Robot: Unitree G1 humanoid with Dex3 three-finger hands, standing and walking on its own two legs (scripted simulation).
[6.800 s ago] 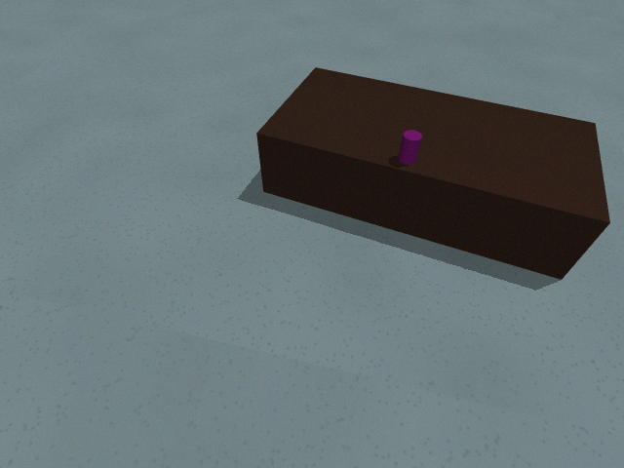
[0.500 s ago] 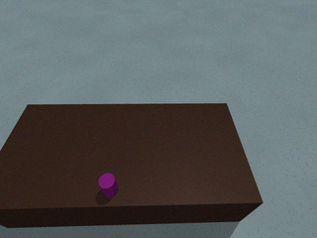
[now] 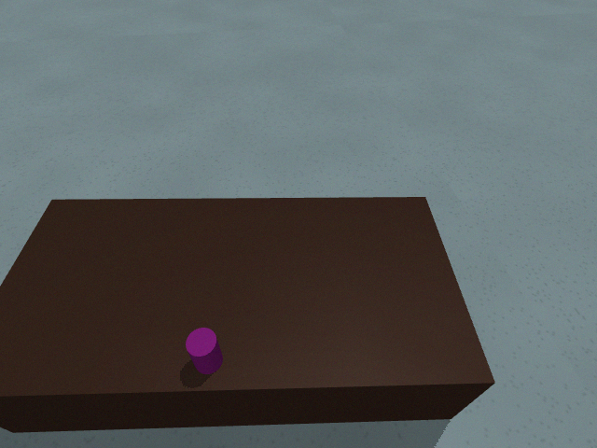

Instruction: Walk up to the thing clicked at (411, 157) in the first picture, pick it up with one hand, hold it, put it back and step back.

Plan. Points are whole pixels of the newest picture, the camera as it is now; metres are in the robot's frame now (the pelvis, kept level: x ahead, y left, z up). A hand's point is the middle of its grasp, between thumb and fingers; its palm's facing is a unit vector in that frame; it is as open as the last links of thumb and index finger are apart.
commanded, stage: stand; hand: left
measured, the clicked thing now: (205, 351) +0.41 +0.23 -0.40
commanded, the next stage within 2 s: go down in 0.24 s
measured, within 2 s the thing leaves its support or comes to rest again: neither
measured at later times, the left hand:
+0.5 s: hand out of the picture +0.12 +0.25 -0.16, palm faces +0.07 -0.94 -0.32, open 9.1 cm
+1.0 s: hand out of the picture +0.16 +0.27 -0.16, palm faces +0.08 -0.94 -0.33, open 16.8 cm
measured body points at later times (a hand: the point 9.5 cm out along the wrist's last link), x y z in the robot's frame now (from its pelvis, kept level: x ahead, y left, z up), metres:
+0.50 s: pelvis -0.01 +0.00 -0.01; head +0.04 +0.01 +0.44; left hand +0.12 +0.30 -0.14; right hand +0.09 -0.28 -0.13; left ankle +0.03 +0.12 -0.75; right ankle -0.05 -0.14 -0.75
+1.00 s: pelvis +0.01 +0.00 -0.03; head +0.07 +0.01 +0.41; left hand +0.16 +0.32 -0.13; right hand +0.15 -0.27 -0.13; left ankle +0.03 +0.12 -0.75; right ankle -0.05 -0.14 -0.75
